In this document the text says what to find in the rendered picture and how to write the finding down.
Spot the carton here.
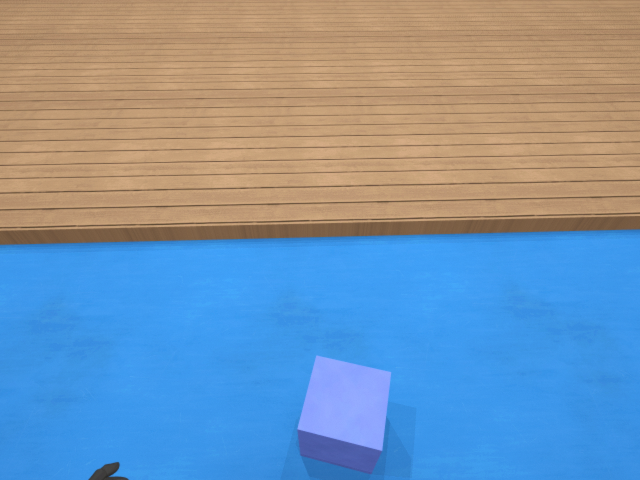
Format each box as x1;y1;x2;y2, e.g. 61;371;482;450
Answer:
297;355;391;474

